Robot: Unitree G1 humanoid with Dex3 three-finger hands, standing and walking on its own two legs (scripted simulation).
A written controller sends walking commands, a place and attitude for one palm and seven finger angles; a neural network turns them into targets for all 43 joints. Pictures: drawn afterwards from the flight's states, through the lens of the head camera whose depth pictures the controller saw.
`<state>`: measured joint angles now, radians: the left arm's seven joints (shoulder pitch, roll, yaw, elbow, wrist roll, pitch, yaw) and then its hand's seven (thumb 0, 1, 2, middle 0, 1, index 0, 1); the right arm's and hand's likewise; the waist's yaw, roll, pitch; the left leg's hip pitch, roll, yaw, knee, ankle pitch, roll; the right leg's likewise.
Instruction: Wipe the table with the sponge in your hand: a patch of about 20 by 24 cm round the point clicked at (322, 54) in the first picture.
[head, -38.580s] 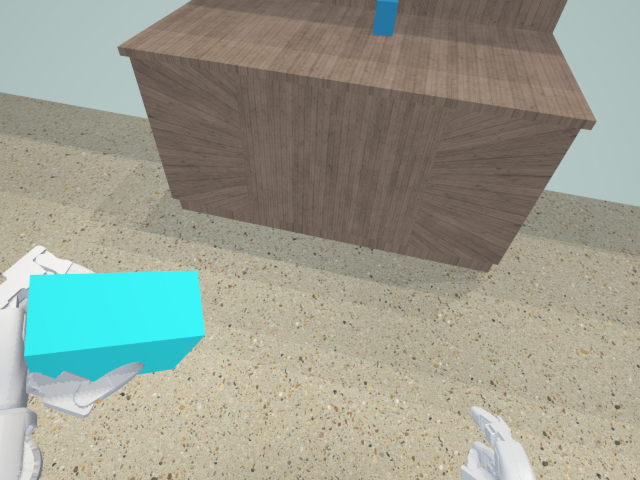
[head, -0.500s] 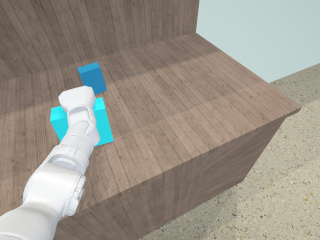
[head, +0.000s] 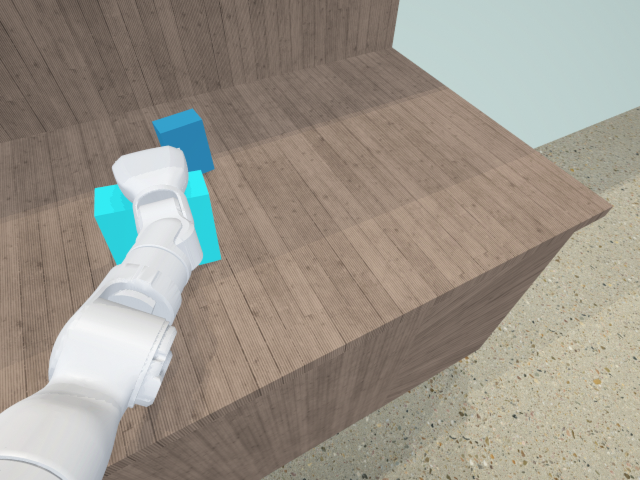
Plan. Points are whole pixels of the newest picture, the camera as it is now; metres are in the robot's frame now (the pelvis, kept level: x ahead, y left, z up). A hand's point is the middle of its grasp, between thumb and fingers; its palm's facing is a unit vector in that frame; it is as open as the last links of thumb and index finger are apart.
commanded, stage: wipe back along the third lane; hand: left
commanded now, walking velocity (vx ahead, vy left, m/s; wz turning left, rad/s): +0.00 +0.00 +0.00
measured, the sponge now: (166, 237) +0.46 +0.22 +0.03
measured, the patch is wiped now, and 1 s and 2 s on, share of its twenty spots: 1.00 1.00 1.00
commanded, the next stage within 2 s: slide back across to the middle lane in 1.50 s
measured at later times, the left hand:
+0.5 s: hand (165, 223) +0.43 +0.20 +0.08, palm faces +0.01 -0.03 -1.00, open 10.5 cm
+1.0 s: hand (187, 254) +0.38 +0.16 +0.08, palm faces +0.03 -0.03 -1.00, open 10.5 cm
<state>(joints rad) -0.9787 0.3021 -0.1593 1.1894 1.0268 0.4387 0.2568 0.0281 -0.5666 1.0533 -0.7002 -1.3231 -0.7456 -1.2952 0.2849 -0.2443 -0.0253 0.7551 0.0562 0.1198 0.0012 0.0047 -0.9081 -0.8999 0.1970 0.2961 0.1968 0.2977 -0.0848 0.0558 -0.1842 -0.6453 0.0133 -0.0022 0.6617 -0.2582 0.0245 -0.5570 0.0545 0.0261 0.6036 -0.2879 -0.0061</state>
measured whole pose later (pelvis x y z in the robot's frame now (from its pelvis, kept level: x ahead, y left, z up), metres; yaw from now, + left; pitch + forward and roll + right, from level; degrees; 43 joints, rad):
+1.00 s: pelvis +0.04 -0.02 +0.01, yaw +3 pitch +4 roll +0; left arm -0.45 0.17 -0.44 0.47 0.99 0.67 0.17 -0.01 -0.50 1.04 -0.62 -1.39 -0.64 -1.39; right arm 0.02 -0.25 0.02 0.65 0.10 0.26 0.06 0.01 -0.91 -0.90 0.19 0.30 0.19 0.30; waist 0.07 0.07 -0.15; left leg -0.35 -0.01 -0.04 0.57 -0.29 0.00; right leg -0.26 0.03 -0.01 0.54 -0.35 -0.04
